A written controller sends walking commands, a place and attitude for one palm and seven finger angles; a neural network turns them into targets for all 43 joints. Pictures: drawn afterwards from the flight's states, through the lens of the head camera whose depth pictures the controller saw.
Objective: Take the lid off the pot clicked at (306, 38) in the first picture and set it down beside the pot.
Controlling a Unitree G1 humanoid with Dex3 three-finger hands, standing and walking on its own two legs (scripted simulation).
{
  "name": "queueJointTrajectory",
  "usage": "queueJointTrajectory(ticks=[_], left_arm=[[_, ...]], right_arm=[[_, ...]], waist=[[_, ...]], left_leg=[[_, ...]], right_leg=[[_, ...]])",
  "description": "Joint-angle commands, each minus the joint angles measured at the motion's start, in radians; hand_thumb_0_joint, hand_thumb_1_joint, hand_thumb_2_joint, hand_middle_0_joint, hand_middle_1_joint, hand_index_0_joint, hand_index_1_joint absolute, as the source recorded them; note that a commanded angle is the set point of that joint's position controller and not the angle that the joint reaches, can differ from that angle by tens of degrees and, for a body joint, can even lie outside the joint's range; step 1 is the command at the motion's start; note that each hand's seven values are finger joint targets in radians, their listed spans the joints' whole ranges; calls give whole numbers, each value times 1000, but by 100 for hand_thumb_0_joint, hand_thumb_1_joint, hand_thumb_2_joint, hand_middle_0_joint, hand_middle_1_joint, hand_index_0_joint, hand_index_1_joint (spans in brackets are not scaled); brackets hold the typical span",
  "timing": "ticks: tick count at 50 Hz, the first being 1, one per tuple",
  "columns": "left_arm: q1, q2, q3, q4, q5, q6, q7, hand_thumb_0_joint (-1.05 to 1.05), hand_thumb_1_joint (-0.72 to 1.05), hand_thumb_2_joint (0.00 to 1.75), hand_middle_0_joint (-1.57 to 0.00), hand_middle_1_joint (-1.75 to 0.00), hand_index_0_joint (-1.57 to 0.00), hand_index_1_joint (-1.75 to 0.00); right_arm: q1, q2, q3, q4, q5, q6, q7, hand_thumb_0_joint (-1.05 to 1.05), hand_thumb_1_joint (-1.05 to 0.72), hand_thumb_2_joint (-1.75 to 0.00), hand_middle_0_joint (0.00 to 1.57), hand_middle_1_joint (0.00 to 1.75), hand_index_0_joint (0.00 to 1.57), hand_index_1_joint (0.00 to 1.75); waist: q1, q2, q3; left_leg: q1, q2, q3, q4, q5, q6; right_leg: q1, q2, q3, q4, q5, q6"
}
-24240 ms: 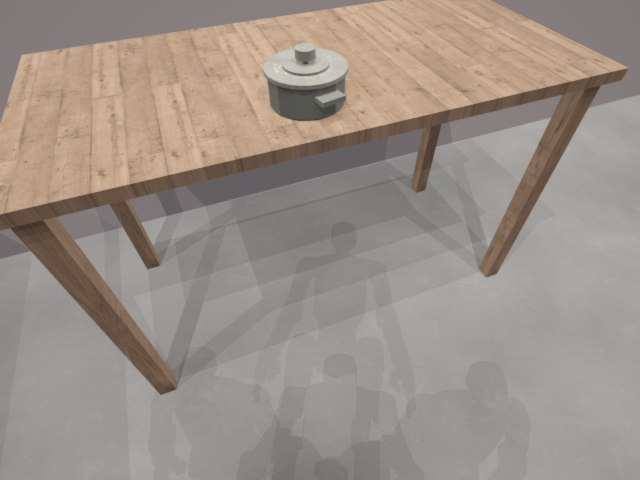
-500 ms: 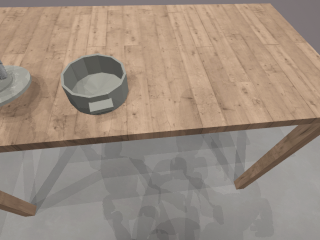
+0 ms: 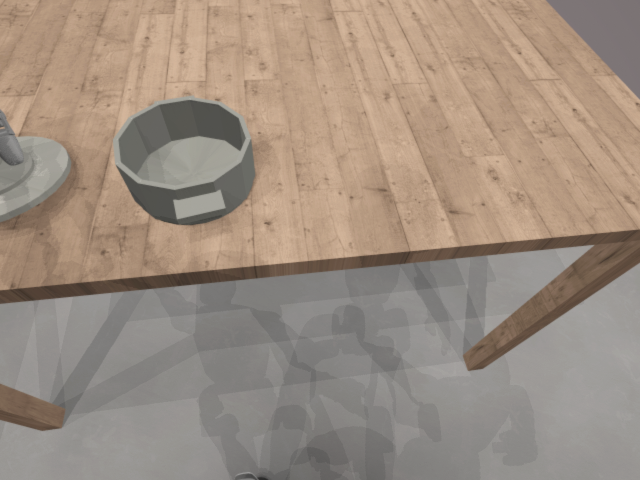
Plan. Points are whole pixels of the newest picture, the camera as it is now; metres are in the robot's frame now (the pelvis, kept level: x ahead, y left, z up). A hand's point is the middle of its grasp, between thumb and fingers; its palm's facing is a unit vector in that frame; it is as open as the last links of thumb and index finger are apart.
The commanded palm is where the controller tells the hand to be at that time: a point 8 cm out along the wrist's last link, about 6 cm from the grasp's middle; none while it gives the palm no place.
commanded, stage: lower the lid onto the table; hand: left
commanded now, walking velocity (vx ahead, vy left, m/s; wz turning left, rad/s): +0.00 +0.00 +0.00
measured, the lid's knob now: out of the picture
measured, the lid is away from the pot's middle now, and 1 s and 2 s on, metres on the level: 0.23 0.23 0.23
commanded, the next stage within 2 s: open the fingers wide in 0.14 s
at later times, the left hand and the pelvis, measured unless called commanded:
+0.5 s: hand out of the picture +0.43 +0.35 +0.14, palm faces -0.39 -0.14 -0.91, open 5.8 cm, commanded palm +0.46 +0.36 +0.20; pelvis -0.01 +0.00 -0.01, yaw +0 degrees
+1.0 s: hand out of the picture +0.43 +0.36 +0.14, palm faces -0.38 -0.12 -0.92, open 8.8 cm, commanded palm +0.45 +0.36 +0.20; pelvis -0.02 +0.00 -0.01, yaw +0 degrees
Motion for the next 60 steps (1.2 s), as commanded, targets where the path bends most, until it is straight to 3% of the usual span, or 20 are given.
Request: queueJointTrajectory(ticks=[1,5,8,11,13,14,16,19,26,33,34,38,40,43,46,49,51,53,54,60], left_arm=[[-509,360,58,-214,9,-1,61,0,80,85,-83,-107,-93,-106],[-509,360,55,-210,9,-5,66,0,80,85,-83,-107,-93,-106],[-469,277,2,-212,-7,-9,58,0,80,85,-83,-107,-93,-106],[-469,315,32,-183,-1,-3,65,0,80,85,-83,-107,-93,-106],[-301,299,85,-364,-9,-63,77,0,78,85,-82,-107,-92,-106],[-323,363,137,-376,7,-75,97,0,76,84,-81,-106,-90,-105],[-357,308,102,-411,-8,-90,98,0,72,83,-78,-105,-87,-104],[-355,389,160,-395,-18,-104,100,0,66,81,-75,-104,-83,-103],[-363,310,79,-352,-17,-104,92,0,51,80,-67,-98,-74,-97],[-385,293,68,-414,-29,-117,86,0,35,80,-60,-92,-65,-91],[-391,336,109,-426,-22,-117,91,0,32,80,-59,-91,-64,-90],[-327,244,46,-359,-40,-111,78,0,23,80,-56,-86,-59,-86],[-337,291,73,-325,-27,-103,84,0,18,81,-54,-84,-57,-84],[-360,235,27,-385,-34,-103,81,0,11,82,-51,-80,-54,-80],[-364,307,82,-340,-29,-101,83,0,4,82,-49,-76,-50,-76],[-389,313,83,-388,-22,-105,86,0,-3,83,-46,-73,-47,-73],[-356,300,74,-330,-23,-101,84,0,-8,83,-45,-70,-45,-70],[-358,281,64,-384,-34,-108,81,0,-11,84,-44,-69,-44,-69],[-384,337,103,-393,-19,-107,88,0,-11,84,-44,-68,-44,-68],[-340,301,86,-356,-21,-105,84,0,-11,86,-45,-67,-45,-67]], right_arm=[[99,-200,-65,-64,0,-10,-20,0,-90,-90,20,30,20,30],[106,-201,-64,-61,2,-9,-25,0,-90,-90,20,30,20,30],[105,-196,-63,-62,5,-13,-26,0,-90,-90,20,30,20,30],[112,-200,-68,-55,0,-5,-23,0,-90,-90,20,30,20,30],[90,-186,-76,-98,0,8,-17,0,-90,-90,20,30,20,30],[84,-187,-80,-98,-8,26,-16,0,-90,-90,20,30,20,30],[70,-180,-87,-100,-3,40,-17,0,-90,-90,20,30,20,30],[61,-187,-82,-96,1,47,-27,0,-90,-90,20,30,20,30],[51,-181,-75,-85,6,47,-29,0,-90,-90,20,30,20,30],[29,-179,-68,-91,7,36,-34,0,-90,-90,20,30,20,30],[40,-180,-75,-93,2,41,-31,0,-90,-90,20,30,20,30],[30,-177,-69,-94,9,41,-28,0,-90,-90,20,30,20,30],[39,-181,-70,-91,8,49,-27,0,-90,-90,20,30,20,30],[27,-179,-69,-93,10,47,-25,0,-90,-90,20,30,20,30],[47,-182,-71,-87,8,49,-28,0,-90,-90,20,30,20,30],[46,-180,-73,-91,5,50,-25,0,-90,-90,20,30,20,30],[52,-182,-70,-87,8,51,-25,0,-90,-90,20,30,20,30],[38,-180,-67,-94,11,47,-25,0,-90,-90,20,30,20,30],[53,-182,-74,-92,4,51,-24,0,-90,-90,20,30,20,30],[58,-179,-75,-93,7,55,-20,0,-90,-90,20,30,20,30]], waist=[[11,159,-421],[8,171,-430],[10,162,-424],[2,133,-390],[51,132,-453],[49,176,-483],[31,186,-435],[31,149,-433],[20,148,-370],[35,178,-428],[38,187,-453],[32,129,-383],[30,102,-366],[31,145,-381],[27,101,-376],[34,166,-423],[28,126,-366],[40,136,-412],[37,168,-442],[35,150,-397]], left_leg=[[481,-59,-1,-5,341,50],[479,-57,-1,3,335,50],[506,-49,0,3,374,51],[452,-57,-1,6,278,52],[506,-40,-5,15,445,49],[515,-41,-11,28,438,46],[510,-41,-16,24,388,48],[467,-50,-6,16,290,52],[429,-54,-4,13,199,48],[483,-48,-8,21,278,47],[496,-48,-17,28,291,45],[454,-54,-5,23,246,48],[403,-60,-10,19,192,47],[460,-51,-10,18,235,47],[409,-58,-14,17,186,49],[458,-54,-15,25,237,46],[407,-56,-12,18,186,46],[450,-54,-9,24,251,50],[460,-53,-14,28,241,47],[455,-53,-24,31,255,45]], right_leg=[[-84,92,-64,-44,306,-65],[-98,90,-63,-34,301,-65],[-123,94,-74,-28,291,-68],[-127,93,-67,-32,268,-65],[-112,96,-78,-11,304,-75],[-123,94,-66,-7,282,-71],[-159,94,-70,-22,252,-72],[-126,92,-66,-23,227,-70],[-165,92,-71,-23,190,-76],[-162,93,-78,1,213,-81],[-163,93,-71,-2,211,-77],[-173,94,-81,0,199,-79],[-161,92,-74,-4,189,-79],[-185,92,-80,2,182,-83],[-161,91,-73,-4,186,-79],[-172,93,-70,2,190,-79],[-179,93,-73,-5,175,-79],[-161,94,-77,9,205,-81],[-165,94,-68,5,195,-78],[-198,97,-77,4,184,-82]])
